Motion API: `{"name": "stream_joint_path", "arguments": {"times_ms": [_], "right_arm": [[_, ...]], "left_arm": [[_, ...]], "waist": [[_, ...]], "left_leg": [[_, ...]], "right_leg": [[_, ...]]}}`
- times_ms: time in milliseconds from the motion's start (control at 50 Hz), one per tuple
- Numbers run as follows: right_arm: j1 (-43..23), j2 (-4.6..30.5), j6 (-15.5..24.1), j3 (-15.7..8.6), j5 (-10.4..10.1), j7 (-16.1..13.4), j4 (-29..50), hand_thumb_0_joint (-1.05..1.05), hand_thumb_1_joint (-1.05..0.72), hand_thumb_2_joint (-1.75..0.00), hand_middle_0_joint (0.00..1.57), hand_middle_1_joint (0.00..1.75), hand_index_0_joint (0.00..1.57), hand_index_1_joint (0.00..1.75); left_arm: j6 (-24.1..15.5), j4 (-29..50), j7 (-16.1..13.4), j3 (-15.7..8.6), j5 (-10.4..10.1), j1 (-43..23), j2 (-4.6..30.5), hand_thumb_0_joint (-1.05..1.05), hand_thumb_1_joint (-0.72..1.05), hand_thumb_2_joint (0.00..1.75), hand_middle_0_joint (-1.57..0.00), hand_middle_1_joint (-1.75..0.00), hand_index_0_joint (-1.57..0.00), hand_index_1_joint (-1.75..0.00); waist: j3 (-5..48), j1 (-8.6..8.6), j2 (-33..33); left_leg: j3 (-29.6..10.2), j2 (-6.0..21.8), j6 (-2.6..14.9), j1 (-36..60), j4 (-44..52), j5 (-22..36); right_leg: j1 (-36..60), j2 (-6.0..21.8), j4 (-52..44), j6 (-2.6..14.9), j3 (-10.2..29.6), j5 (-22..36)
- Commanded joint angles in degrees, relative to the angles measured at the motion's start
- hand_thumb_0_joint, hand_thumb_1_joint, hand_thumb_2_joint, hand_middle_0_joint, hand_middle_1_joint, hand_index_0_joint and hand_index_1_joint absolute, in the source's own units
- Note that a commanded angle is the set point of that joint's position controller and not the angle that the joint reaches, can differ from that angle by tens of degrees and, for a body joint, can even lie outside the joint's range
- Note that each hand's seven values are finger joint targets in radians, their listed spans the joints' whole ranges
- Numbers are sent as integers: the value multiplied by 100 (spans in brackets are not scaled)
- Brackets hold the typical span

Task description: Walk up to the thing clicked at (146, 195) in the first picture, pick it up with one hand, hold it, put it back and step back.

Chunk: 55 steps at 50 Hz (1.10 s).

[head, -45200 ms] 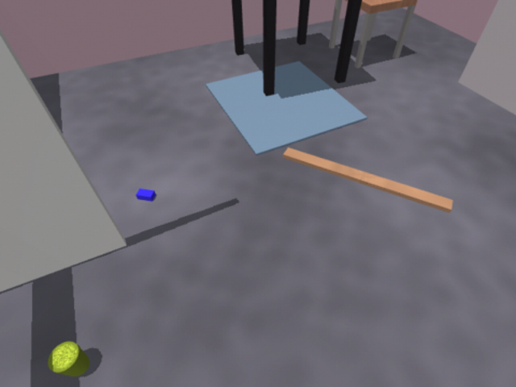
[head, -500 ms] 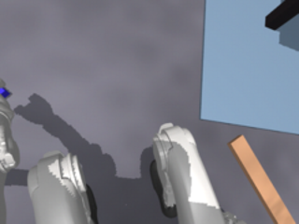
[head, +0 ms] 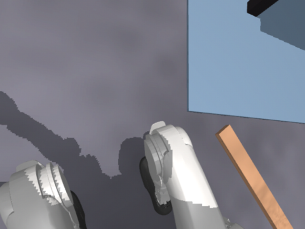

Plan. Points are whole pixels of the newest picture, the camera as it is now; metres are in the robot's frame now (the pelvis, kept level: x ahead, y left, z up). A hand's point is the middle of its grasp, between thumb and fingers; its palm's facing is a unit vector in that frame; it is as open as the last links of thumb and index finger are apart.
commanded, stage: rest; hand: left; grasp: from above
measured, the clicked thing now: out of the picture +0.54 +0.41 -0.29
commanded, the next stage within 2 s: open in 0.84 s
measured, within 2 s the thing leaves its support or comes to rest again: rests again in 1.30 s
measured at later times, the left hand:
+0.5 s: hand out of the picture +0.47 +0.33 -0.23, palm faces -0.30 -0.32 -0.90, open 4.0 cm
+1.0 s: hand out of the picture +0.48 +0.33 -0.24, palm faces -0.30 -0.33 -0.90, open 4.6 cm
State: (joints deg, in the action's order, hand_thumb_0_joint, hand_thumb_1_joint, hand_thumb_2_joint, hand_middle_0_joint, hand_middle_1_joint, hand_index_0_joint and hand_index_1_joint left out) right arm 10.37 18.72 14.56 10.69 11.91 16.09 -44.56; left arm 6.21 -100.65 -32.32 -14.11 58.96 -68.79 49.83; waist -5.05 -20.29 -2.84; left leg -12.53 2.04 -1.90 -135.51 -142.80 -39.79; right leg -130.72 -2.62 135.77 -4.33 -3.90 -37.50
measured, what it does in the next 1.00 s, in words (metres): stands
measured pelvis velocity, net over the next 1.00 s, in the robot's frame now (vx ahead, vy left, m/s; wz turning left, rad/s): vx -0.01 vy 0.02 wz -0.07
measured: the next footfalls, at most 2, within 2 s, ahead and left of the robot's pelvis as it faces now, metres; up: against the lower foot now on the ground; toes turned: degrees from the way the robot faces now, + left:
none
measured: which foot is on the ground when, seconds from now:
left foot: down 0.00-1.00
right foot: down 0.00-1.00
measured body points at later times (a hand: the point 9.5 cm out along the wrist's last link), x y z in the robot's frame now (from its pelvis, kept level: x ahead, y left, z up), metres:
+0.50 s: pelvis +0.00 +0.01 +0.00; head +0.29 +0.11 +0.33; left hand +0.49 +0.34 -0.18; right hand -0.01 -0.24 -0.05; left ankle +0.07 +0.14 -0.28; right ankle +0.11 -0.13 -0.27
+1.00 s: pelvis -0.01 +0.02 +0.00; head +0.29 +0.12 +0.32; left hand +0.49 +0.34 -0.19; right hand -0.01 -0.22 -0.04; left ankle +0.07 +0.14 -0.28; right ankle +0.11 -0.13 -0.27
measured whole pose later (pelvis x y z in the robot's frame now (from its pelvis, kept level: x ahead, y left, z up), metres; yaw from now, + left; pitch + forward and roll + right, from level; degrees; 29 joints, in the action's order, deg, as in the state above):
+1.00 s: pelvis -0.01 +0.02 +0.00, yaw -4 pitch +28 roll -16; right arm 9.1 20.6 17.7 18.7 13.4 19.0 -38.8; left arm 7.1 -106.3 -37.1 -13.8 57.7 -72.7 61.4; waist -12.4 -25.8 -7.6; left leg -15.8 2.2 0.3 -134.7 -144.2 -40.2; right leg -126.6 -3.5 132.8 -4.6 -7.1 -36.8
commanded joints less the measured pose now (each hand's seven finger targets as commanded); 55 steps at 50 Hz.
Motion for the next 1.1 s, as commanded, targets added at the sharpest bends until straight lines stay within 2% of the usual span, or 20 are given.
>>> {"name": "stream_joint_path", "arguments": {"times_ms": [0, 60, 80, 140, 180, 200, 220, 240, 340, 420, 440, 480, 540, 600, 640, 760, 820, 900, 1000, 1080], "right_arm": [[1322, 1644, 54, -374, 29, 25, -64, 0, -91, -90, 20, 30, 20, 30], [1383, 1732, 64, -334, 45, 41, -88, 0, -91, -90, 20, 30, 20, 30], [1300, 1710, 74, -288, 55, 52, -40, 0, -91, -90, 20, 30, 20, 30], [1239, 1741, 119, -228, 81, 59, -7, 0, -91, -90, 20, 30, 20, 30], [1347, 1835, 129, -200, 92, 62, -42, 0, -91, -90, 20, 30, 20, 30], [1250, 1795, 123, -165, 91, 65, 17, 0, -91, -90, 20, 30, 20, 30], [1270, 1837, 134, -168, 95, 51, -7, 0, -91, -90, 20, 30, 20, 30], [1154, 1811, 158, -136, 80, 64, 64, 0, -91, -90, 20, 30, 20, 30], [1271, 1885, 182, -64, 126, 108, 82, 0, -91, -90, 20, 30, 20, 30], [1239, 1943, 199, 1, 131, 126, 115, 0, -91, -90, 20, 30, 20, 30], [1182, 1945, 221, 11, 152, 149, 195, 0, -91, -90, 20, 30, 20, 30], [1183, 1987, 237, 43, 136, 152, 143, 0, -91, -90, 20, 30, 20, 30], [1184, 1993, 225, 42, 174, 185, 203, 0, -91, -90, 20, 30, 20, 30], [1232, 2023, 237, 95, 157, 199, 193, 0, -91, -90, 20, 30, 20, 30], [1134, 1995, 271, 107, 180, 232, 220, 0, -91, -90, 20, 30, 20, 30], [1129, 2037, 260, 207, 139, 282, 298, 0, -91, -90, 20, 30, 20, 30], [1136, 2082, 282, 248, 153, 302, 347, 0, -91, -90, 20, 30, 20, 30], [1157, 2110, 303, 309, 136, 289, 342, 0, -91, -90, 20, 30, 20, 30], [1150, 2145, 300, 355, 128, 265, 449, 0, -90, -90, 20, 30, 20, 30], [1132, 2193, 316, 341, 140, 240, 450, 0, -90, -90, 20, 30, 20, 30]], "left_arm": [[58, 467, -352, 105, 32, -1706, 1280, 0, 71, 20, -117, -19, -118, -18], [63, 327, -471, -102, -7, -1693, 1537, 0, 73, 22, -118, -19, -119, -18], [55, 365, -469, 57, -1, -1781, 1439, 0, 74, 21, -119, -20, -120, -19], [37, 236, -462, 87, -25, -1798, 1484, 0, 73, 20, -118, -19, -119, -18], [13, 277, -491, -118, 36, -1790, 1813, 0, 75, 20, -119, -18, -120, -18], [-12, 236, -481, 83, 1, -1728, 1631, 0, 75, 19, -120, -18, -121, -17], [-5, 192, -505, -22, 51, -1694, 1793, 0, 76, 19, -120, -20, -121, -18], [-30, 268, -503, 141, 33, -1833, 1652, 0, 76, 17, -119, -20, -121, -18], [-64, 134, -574, -41, 67, -1695, 1885, 0, 79, 18, -121, -20, -123, -18], [-57, 142, -600, 20, 15, -1767, 1889, 0, 78, 17, -119, -20, -121, -18], [-75, 195, -591, 227, 27, -1835, 1718, 0, 78, 16, -119, -21, -121, -19], [-68, 42, -677, -10, 19, -1651, 2054, 0, 78, 17, -118, -22, -121, -19], [-48, 139, -686, 151, 0, -1775, 1887, 0, 77, 19, -119, -21, -121, -20], [-5, 72, -787, -1, -37, -1769, 2098, 0, 74, 19, -115, -24, -118, -22], [31, 82, -736, 126, -45, -1840, 1965, 0, 74, 19, -115, -26, -117, -23], [118, 28, -774, 79, -30, -1777, 2015, 0, 74, 19, -113, -30, -116, -26], [113, 7, -727, 131, -57, -1864, 2049, 0, 71, 22, -110, -32, -113, -28], [99, 3, -664, 152, -97, -1814, 2136, 0, 70, 22, -109, -31, -112, -28], [62, 77, -712, 179, -108, -1839, 2253, 0, 36, 30, -76, -40, -79, -37], [58, 143, -674, 193, -124, -1844, 2352, 0, 10, 44, -66, -49, -67, -48]], "waist": [[3825, -276, 2373], [3789, -301, 2372], [3747, -326, 2443], [3541, -469, 2369], [3566, -467, 2513], [3607, -422, 2455], [3603, -473, 2460], [3509, -459, 2604], [3393, -566, 2648], [3311, -651, 2638], [3256, -702, 2727], [3232, -606, 2688], [3248, -707, 2731], [3219, -705, 2768], [3057, -799, 2831], [3009, -806, 3006], [2848, -957, 2824], [2837, -923, 2884], [2884, -954, 2806], [2805, -981, 2860]], "left_leg": [[731, 67, 257, 2818, 1297, 1232], [691, 82, 253, 2783, 1337, 1229], [688, 84, 250, 2765, 1333, 1182], [659, 93, 271, 2689, 1262, 1107], [640, 101, 250, 2815, 1272, 1251], [628, 121, 254, 2759, 1277, 1209], [620, 116, 250, 2861, 1253, 1254], [598, 120, 236, 2864, 1296, 1125], [529, 140, 215, 2972, 1332, 1249], [478, 170, 213, 3042, 1287, 1294], [497, 164, 212, 3009, 1291, 1243], [464, 171, 214, 2929, 1321, 1176], [458, 190, 208, 3033, 1286, 1252], [414, 201, 194, 3021, 1322, 1304], [384, 207, 178, 3103, 1311, 1199], [260, 245, 135, 3262, 1395, 1413], [269, 222, 180, 3035, 1355, 1265], [215, 244, 163, 3134, 1401, 1282], [210, 248, 177, 3076, 1399, 1233], [242, 246, 175, 3109, 1437, 1087]], "right_leg": [[2146, -201, -1204, 541, -899, 1380], [2273, -210, -1242, 534, -935, 1380], [2250, -219, -1235, 539, -931, 1348], [2246, -227, -1246, 527, -960, 1326], [2332, -207, -1210, 531, -988, 1419], [2425, -250, -1240, 526, -979, 1400], [2391, -239, -1246, 523, -1005, 1455], [2219, -245, -1231, 542, -1013, 1320], [2336, -237, -1192, 540, -1103, 1414], [2330, -249, -1233, 522, -1136, 1509], [2319, -268, -1225, 533, -1128, 1479], [2302, -264, -1242, 521, -1157, 1408], [2388, -284, -1270, 521, -1144, 1501], [2442, -282, -1275, 519, -1178, 1561], [2254, -268, -1229, 523, -1210, 1471], [2212, -266, -1173, 535, -1270, 1607], [2263, -277, -1245, 511, -1255, 1564], [2292, -264, -1221, 517, -1273, 1532], [2461, -287, -1301, 496, -1267, 1564], [2449, -296, -1361, 494, -1260, 1450]]}}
